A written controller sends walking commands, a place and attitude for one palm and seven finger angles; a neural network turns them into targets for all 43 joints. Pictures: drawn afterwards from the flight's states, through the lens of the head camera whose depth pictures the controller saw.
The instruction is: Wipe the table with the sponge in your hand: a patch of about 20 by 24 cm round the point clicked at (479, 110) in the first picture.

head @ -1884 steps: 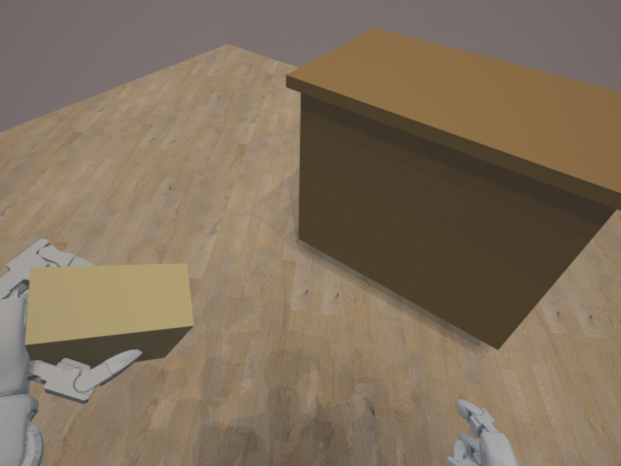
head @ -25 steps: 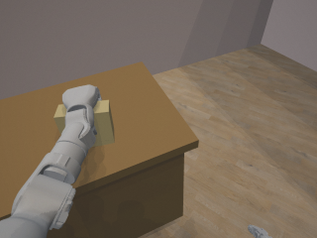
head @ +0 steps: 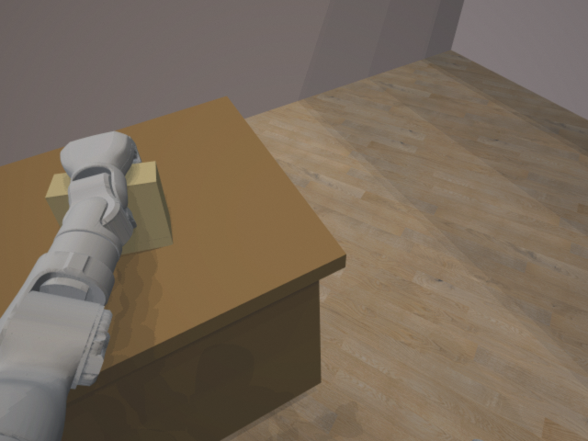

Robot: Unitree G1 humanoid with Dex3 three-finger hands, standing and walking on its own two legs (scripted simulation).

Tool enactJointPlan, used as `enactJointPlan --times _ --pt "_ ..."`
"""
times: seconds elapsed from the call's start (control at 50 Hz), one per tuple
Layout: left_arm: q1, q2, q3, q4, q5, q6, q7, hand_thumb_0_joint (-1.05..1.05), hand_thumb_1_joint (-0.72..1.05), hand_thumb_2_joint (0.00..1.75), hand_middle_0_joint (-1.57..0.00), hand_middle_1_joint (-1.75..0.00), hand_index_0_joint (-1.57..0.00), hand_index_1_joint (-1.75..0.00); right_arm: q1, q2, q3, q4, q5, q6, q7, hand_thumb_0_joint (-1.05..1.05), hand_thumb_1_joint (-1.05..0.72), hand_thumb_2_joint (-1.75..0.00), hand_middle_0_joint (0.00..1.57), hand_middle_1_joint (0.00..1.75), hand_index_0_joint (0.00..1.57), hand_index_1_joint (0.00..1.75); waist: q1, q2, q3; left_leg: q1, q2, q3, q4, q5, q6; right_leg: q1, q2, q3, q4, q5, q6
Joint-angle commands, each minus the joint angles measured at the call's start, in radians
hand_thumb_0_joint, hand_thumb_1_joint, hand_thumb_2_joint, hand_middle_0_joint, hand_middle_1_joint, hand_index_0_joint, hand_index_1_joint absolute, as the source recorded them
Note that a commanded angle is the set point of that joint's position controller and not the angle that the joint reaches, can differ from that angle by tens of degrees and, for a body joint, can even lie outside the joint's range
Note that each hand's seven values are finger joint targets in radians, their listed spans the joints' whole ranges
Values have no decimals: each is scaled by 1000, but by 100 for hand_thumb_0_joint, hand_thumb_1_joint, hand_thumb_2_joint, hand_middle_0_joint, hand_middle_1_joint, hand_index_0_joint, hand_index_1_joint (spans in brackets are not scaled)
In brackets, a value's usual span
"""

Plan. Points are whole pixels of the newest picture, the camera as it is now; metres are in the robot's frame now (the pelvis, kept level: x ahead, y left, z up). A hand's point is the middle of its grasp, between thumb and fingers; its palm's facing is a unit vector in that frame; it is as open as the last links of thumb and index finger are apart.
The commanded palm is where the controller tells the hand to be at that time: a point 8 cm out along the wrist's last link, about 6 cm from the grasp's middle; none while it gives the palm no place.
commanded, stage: wipe forward along the third lane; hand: left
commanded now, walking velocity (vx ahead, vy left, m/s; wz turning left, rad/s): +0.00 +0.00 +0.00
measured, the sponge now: (121, 221) +0.43 +0.27 +0.07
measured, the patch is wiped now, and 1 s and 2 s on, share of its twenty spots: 0.85 0.85 0.85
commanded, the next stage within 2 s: wipe back along the third lane in 0.26 s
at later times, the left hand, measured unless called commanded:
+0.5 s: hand (108, 181) +0.47 +0.28 +0.12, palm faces -0.07 -0.02 -1.00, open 10.2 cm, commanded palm +0.44 +0.28 +0.14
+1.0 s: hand (103, 193) +0.45 +0.28 +0.12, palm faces +0.08 -0.04 -1.00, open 10.3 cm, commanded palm +0.39 +0.25 +0.14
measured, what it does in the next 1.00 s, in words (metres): shifts its weight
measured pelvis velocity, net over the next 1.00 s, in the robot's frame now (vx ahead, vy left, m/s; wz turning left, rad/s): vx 0.04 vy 0.08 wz -0.01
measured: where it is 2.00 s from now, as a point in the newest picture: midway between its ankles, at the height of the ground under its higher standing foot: outside the picture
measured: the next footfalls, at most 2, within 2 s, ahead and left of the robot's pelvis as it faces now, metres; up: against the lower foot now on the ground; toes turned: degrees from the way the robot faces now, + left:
none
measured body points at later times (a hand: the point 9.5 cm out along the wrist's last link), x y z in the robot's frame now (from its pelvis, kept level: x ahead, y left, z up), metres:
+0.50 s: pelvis +0.01 +0.03 +0.00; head +0.04 +0.00 +0.45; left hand +0.47 +0.28 +0.18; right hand +0.08 -0.24 -0.14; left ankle +0.02 +0.16 -0.73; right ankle +0.01 -0.04 -0.73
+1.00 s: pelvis +0.04 +0.08 +0.01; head +0.03 +0.06 +0.46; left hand +0.44 +0.28 +0.17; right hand +0.23 -0.14 -0.09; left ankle +0.02 +0.16 -0.73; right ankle +0.01 -0.04 -0.73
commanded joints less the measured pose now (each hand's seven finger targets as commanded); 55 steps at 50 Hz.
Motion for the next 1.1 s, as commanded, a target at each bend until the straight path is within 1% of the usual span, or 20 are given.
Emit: enactJointPlan --times 0.0,0.1,0.14,0.18,0.2,0.32,0.34,0.42,0.5,0.54,0.56,0.6,0.68,0.7,0.76,0.86,0.94,1.0,1.02,1.08 --pt "-306 312 39 -36 64 13 50 0 10 130 -120 -160 -120 -160 -28 -121 -39 -106 -2 -33 -5 0 -90 -90 20 30 20 30 -16 -146 -185 -93 -51 52 -24 13 18 246 -138 187 -134 162 104" --pt "-282 342 60 -11 79 2 48 0 10 130 -120 -160 -120 -160 -9 -125 -44 -105 -7 -29 -2 0 -90 -90 20 30 20 30 -11 -132 -237 -95 -49 57 -11 51 19 286 -144 191 -113 281 105" --pt "-288 327 37 6 81 3 48 0 10 130 -120 -160 -120 -160 -1 -126 -43 -106 -4 -26 -2 0 -90 -90 20 30 20 30 -24 -137 -214 -94 -49 64 -17 26 21 256 -137 174 -122 227 111" --pt "-298 364 61 19 80 0 48 0 10 130 -120 -160 -120 -160 5 -131 -44 -102 -6 -27 -1 0 -90 -90 20 30 20 30 -29 -145 -214 -105 -44 65 -10 22 18 270 -146 193 -125 245 114" --pt "-295 372 75 15 76 -6 43 0 10 130 -120 -160 -120 -160 5 -129 -45 -103 -6 -26 -1 0 -90 -90 20 30 20 30 -18 -132 -240 -96 -48 60 -15 50 20 279 -137 178 -112 279 106" --pt "-249 325 48 16 97 -22 49 0 10 130 -120 -160 -120 -160 18 -124 -47 -112 -8 -22 6 0 -90 -90 20 30 20 30 -12 -108 -222 -64 -48 67 -29 59 24 236 -120 138 -116 242 99" --pt "-256 296 31 10 98 -22 55 0 10 130 -120 -160 -120 -160 16 -121 -48 -114 -9 -21 8 0 -90 -90 20 30 20 30 -19 -106 -209 -54 -48 69 -32 56 25 214 -117 128 -119 229 99" --pt "-158 207 24 -28 70 -24 77 0 10 130 -120 -160 -120 -160 4 -108 -58 -124 -14 -19 15 0 -90 -90 20 30 20 30 11 -129 -249 -5 -46 76 -40 97 27 235 -113 110 -119 262 97" --pt "-130 129 -1 -60 21 4 96 0 10 130 -120 -160 -120 -160 -45 -96 -52 -131 -2 -15 19 0 -90 -90 20 30 20 30 16 -182 -206 8 -46 77 -73 73 25 232 -113 96 -143 215 102" --pt "-104 112 -13 -52 22 32 107 0 10 130 -120 -160 -120 -160 -55 -99 -51 -126 0 -12 22 0 -90 -90 20 30 20 30 21 -182 -174 29 -46 79 -85 63 24 213 -107 84 -153 170 102" --pt "-94 71 -40 -61 19 48 109 0 10 130 -120 -160 -120 -160 -72 -94 -49 -130 2 -9 25 0 -90 -90 20 30 20 30 23 -171 -160 43 -47 80 -93 66 23 205 -105 77 -157 162 100" --pt "-99 28 -59 -108 14 71 106 0 10 130 -120 -160 -120 -160 -106 -84 -45 -134 5 -6 29 0 -90 -90 20 30 20 30 42 -105 -173 86 -47 75 -108 99 20 201 -103 64 -153 172 86" --pt "-68 -28 -89 -137 3 137 111 0 10 130 -120 -160 -120 -160 -138 -80 -42 -140 6 7 35 0 -90 -90 20 30 20 30 42 -153 -152 126 -44 72 -121 104 17 203 -96 43 -163 149 85" --pt "-49 -23 -70 -157 -5 147 108 0 10 130 -120 -160 -120 -160 -161 -79 -38 -146 6 10 35 0 -90 -90 20 30 20 30 59 -132 -161 134 -42 63 -128 130 15 209 -96 38 -153 168 76" --pt "33 -90 -107 -222 -16 189 108 0 10 130 -120 -160 -120 -160 -183 -72 -39 -165 4 22 45 0 -90 -90 20 30 20 30 67 -158 -179 178 -39 59 -126 183 10 234 -91 15 -138 216 73" --pt "48 -199 -190 -345 -22 273 95 0 10 130 -120 -160 -120 -160 -251 -61 -33 -189 8 47 61 0 -90 -90 20 30 20 30 63 -110 -146 251 -26 43 -131 249 -2 192 -82 -14 -125 219 58" --pt "100 -220 -203 -415 -28 327 85 0 10 130 -120 -160 -120 -160 -287 -57 -31 -203 6 61 80 0 -90 -90 20 30 20 30 75 -106 -171 294 -19 26 -116 339 -12 210 -76 -30 -96 267 47" --pt "123 -312 -273 -490 -45 356 65 0 10 130 -120 -160 -120 -160 -325 -43 -28 -224 9 67 98 0 -90 -90 20 30 20 30 75 -111 -198 319 -10 16 -98 433 -14 223 -76 -40 -73 324 43" --pt "175 -277 -250 -492 -43 366 66 0 10 130 -120 -160 -120 -160 -321 -51 -29 -221 8 69 104 0 -90 -90 20 30 20 30 81 -123 -199 330 -9 13 -87 457 -16 233 -73 -39 -65 342 45" --pt "230 -318 -300 -571 -48 392 51 0 10 130 -120 -160 -120 -160 -349 -46 -24 -237 9 75 122 0 -90 -90 20 30 20 30 80 -124 -207 337 -8 15 -73 509 -18 251 -77 -40 -55 387 46"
